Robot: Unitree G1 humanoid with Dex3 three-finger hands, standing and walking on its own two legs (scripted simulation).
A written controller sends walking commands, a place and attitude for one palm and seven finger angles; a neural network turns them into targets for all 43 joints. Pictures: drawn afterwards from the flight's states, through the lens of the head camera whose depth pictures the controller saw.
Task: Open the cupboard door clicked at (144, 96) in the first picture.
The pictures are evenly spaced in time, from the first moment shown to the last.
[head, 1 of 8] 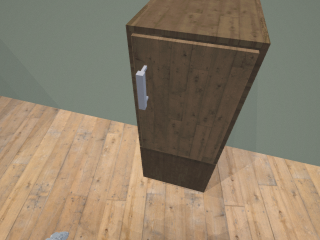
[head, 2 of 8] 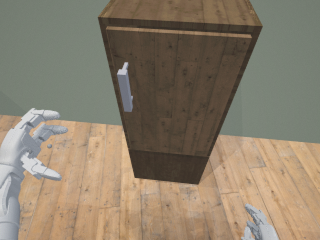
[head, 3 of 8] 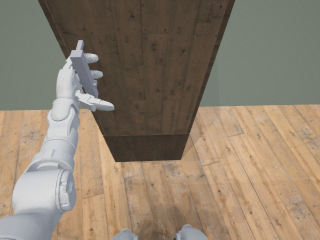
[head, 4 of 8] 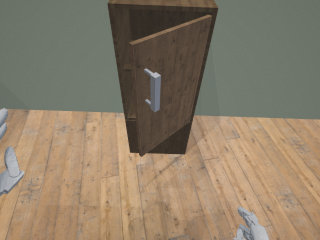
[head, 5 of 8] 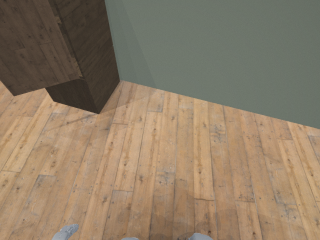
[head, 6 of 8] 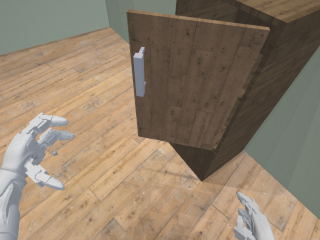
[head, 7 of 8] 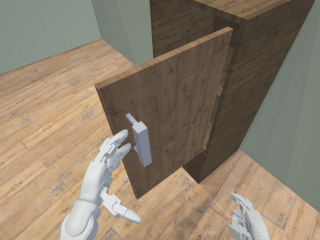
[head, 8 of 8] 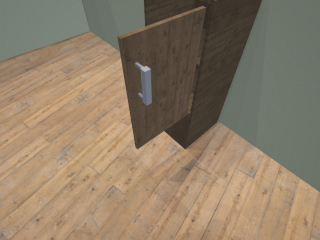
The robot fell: no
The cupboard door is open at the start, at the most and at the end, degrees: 0 89 89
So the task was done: yes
